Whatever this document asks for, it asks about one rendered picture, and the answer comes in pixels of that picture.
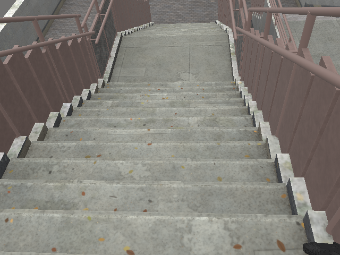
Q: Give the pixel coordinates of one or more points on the robot right hand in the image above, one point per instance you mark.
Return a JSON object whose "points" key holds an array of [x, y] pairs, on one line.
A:
{"points": [[314, 248]]}

